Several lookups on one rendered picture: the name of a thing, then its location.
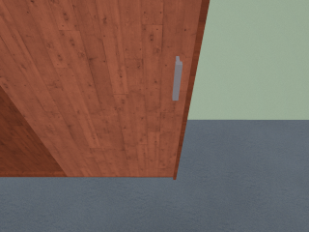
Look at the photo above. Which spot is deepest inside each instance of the handle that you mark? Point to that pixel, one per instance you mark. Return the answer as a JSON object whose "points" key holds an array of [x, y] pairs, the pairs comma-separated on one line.
{"points": [[177, 79]]}

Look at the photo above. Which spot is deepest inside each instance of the wardrobe door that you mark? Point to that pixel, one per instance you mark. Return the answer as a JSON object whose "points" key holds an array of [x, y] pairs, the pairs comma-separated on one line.
{"points": [[21, 150], [94, 80]]}

